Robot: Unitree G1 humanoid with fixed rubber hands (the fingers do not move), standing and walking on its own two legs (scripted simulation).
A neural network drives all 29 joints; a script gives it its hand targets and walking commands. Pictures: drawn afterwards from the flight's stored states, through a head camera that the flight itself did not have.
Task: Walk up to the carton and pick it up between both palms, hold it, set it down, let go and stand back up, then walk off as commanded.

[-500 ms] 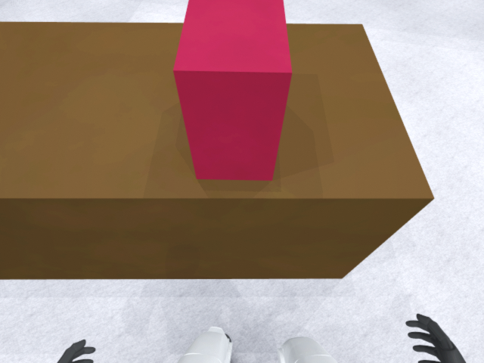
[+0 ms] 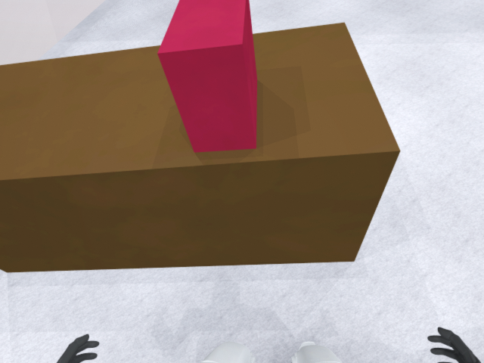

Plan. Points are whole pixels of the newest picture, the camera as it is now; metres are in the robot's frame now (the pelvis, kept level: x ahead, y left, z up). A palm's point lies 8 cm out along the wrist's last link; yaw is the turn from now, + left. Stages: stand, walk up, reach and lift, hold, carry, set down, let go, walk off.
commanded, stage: walk off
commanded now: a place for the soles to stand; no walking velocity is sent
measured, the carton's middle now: (219, 69) +0.79 +0.08 +0.05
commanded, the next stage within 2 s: stand in 1.28 s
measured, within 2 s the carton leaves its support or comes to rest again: neither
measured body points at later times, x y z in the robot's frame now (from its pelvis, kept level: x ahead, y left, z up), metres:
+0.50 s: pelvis -0.16 +0.06 +0.01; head -0.11 +0.10 +0.45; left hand -0.04 +0.37 -0.11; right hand -0.05 -0.28 -0.06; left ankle -0.05 +0.14 -0.71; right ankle -0.23 -0.11 -0.61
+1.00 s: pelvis -0.29 +0.06 +0.01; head -0.28 +0.03 +0.46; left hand -0.15 +0.38 -0.06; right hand -0.18 -0.27 -0.09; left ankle -0.30 +0.19 -0.70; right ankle -0.29 -0.06 -0.72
